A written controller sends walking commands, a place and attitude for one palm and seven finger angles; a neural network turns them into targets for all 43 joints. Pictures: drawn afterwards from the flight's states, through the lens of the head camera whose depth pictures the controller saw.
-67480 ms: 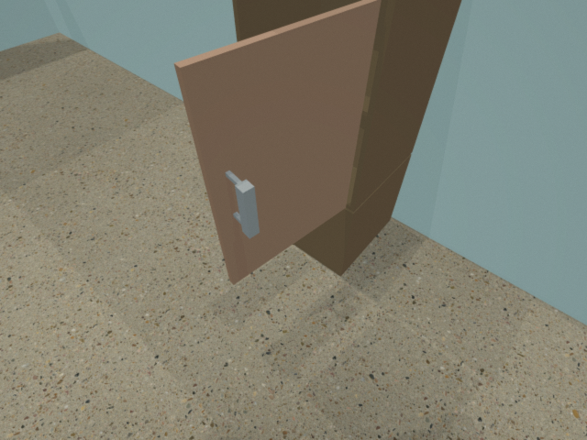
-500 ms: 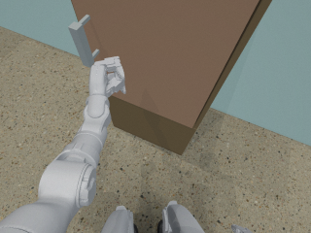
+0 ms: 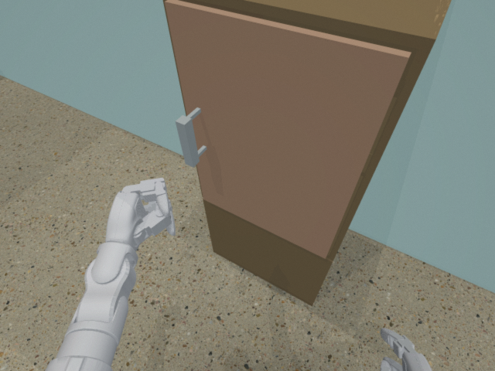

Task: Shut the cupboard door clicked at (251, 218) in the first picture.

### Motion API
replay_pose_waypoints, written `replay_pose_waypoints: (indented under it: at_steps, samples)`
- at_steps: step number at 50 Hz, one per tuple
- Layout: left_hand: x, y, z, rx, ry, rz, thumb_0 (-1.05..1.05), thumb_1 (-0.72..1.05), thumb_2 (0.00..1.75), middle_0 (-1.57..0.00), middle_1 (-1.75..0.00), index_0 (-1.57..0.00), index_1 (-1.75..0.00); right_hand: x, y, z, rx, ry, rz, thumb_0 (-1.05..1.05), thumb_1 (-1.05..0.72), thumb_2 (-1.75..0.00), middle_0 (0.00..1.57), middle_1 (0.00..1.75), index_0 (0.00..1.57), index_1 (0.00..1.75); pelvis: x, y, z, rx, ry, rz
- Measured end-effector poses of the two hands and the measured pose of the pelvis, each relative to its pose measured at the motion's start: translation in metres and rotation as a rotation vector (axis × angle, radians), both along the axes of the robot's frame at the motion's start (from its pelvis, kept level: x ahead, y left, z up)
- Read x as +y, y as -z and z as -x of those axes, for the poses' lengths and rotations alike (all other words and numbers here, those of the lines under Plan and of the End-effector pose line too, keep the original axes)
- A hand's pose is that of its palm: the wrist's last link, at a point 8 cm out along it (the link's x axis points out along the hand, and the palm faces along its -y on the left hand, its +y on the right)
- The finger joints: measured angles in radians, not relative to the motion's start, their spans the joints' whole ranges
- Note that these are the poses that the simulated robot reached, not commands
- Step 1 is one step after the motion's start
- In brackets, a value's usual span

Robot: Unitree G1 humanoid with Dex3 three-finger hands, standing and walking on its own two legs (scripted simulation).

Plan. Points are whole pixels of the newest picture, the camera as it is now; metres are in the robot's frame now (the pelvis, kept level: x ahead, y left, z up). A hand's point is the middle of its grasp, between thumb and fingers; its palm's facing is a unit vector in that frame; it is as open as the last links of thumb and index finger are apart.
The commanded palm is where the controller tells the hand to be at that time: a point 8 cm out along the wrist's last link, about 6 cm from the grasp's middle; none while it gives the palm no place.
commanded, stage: draw the hand back to the body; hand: left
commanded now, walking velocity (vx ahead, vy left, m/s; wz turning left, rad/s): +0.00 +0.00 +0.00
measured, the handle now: (194, 137) +0.63 +0.15 +0.00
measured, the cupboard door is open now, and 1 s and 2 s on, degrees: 0 0 0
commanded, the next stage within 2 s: step back with the hand held close in 1.04 s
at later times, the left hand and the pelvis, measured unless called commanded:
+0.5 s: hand (45, 248) +0.24 +0.25 +0.16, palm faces +0.33 -0.89 -0.33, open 4.9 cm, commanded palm +0.19 +0.30 +0.18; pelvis +0.02 +0.02 +0.04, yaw +1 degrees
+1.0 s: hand out of the picture +0.19 +0.28 +0.19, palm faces +0.46 -0.80 -0.38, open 7.4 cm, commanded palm +0.14 +0.32 +0.21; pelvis +0.01 +0.02 +0.04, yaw +1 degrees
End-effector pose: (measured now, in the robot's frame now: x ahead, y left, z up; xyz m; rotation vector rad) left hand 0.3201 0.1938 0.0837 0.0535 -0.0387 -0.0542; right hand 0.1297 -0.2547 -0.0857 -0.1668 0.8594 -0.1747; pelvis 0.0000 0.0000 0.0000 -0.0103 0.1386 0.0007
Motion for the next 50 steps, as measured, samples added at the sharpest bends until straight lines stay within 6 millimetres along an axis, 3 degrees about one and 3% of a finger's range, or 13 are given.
replay_pose_waypoints:
  at_steps: [8, 15, 23, 36, 40, 50]
  samples:
    - [0.025, -0.028, 0.044, 0.055, -0.135, -0.141, 0.01, 0.9, 0.9, -1.11, -1.29, -1.11, -1.29, 0.032, -0.039, -0.059, -0.143, -0.05, -0.004, 0.01, -0.91, -0.9, 0.2, 0.29, 0.2, 0.3, 0.006, -0.021, -0.005, -0.102, -0.007, -0.002]
    - [0.059, -0.055, 0.072, 0.042, -0.264, -0.188, 0.01, 0.9, 0.9, -0.93, -1.09, -0.92, -1.09, 0.064, -0.054, -0.081, -0.197, -0.133, -0.039, 0.01, -0.9, -0.9, 0.2, 0.3, 0.2, 0.3, 0.012, -0.031, -0.013, -0.158, -0.017, 0.001]
    - [0.089, -0.083, 0.108, 0.004, -0.366, -0.262, 0.01, 0.9, 0.9, -0.71, -0.86, -0.71, -0.85, 0.076, -0.047, -0.078, -0.165, -0.172, -0.057, 0.01, -0.9, -0.9, 0.21, 0.3, 0.21, 0.3, 0.018, -0.036, -0.02, -0.182, -0.02, 0.002]
    - [0.131, -0.13, 0.165, -0.088, -0.537, -0.426, 0.01, 0.9, 0.9, -0.36, -0.47, -0.36, -0.47, 0.057, -0.039, -0.064, -0.149, -0.139, -0.027, 0.01, -0.9, -0.9, 0.21, 0.3, 0.21, 0.3, 0.02, -0.036, -0.021, -0.19, -0.021, 0.006]
    - [0.133, -0.128, 0.173, -0.092, -0.566, -0.416, 0.01, 0.9, 0.9, -0.29, -0.39, -0.28, -0.38, 0.054, -0.04, -0.063, -0.16, -0.141, -0.017, 0.01, -0.9, -0.9, 0.2, 0.3, 0.21, 0.3, 0.02, -0.036, -0.016, -0.194, -0.025, 0.004]
    - [0.122, -0.12, 0.171, -0.101, -0.526, -0.366, 0.01, 0.89, 0.9, -0.22, -0.31, -0.21, -0.31, 0.053, -0.048, -0.059, -0.201, -0.136, -0.009, 0.02, -0.9, -0.9, 0.2, 0.3, 0.21, 0.3, 0.016, -0.036, -0.01, -0.208, -0.02, 0.003]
